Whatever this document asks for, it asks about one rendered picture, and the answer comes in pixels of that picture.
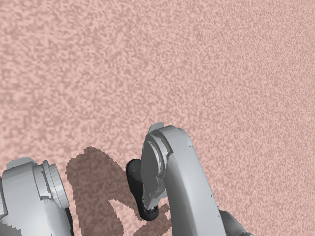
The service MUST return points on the right robot foot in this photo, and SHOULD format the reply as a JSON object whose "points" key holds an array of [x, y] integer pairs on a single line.
{"points": [[136, 188]]}

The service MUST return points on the right robot hand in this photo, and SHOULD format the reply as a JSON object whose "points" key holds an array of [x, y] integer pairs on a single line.
{"points": [[231, 225]]}

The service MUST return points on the left robot foot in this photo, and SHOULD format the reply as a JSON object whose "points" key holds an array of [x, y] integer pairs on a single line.
{"points": [[70, 220]]}

